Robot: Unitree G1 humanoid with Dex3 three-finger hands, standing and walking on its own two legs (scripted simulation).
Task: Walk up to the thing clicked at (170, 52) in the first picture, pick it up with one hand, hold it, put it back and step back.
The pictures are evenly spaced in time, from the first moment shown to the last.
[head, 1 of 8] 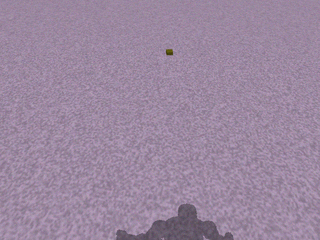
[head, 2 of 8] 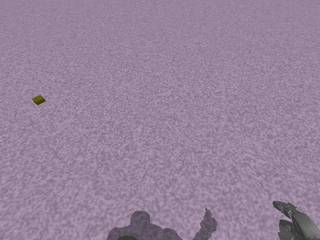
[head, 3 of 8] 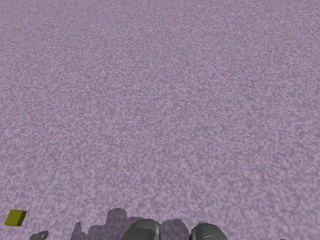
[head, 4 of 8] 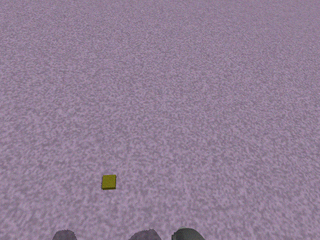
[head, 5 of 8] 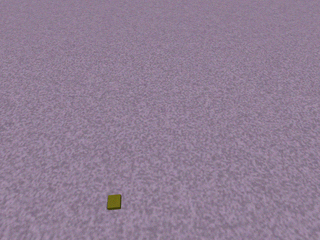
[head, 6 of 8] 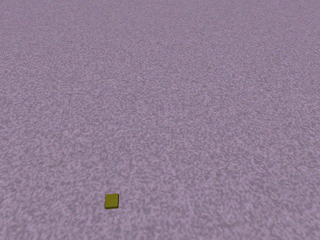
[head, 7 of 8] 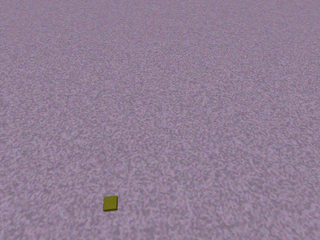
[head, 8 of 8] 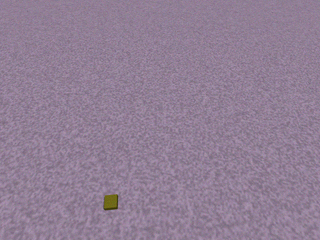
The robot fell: no
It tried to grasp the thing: no
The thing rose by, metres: 0.00
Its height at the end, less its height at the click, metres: +0.00
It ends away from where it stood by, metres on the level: 0.00
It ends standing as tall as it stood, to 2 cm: yes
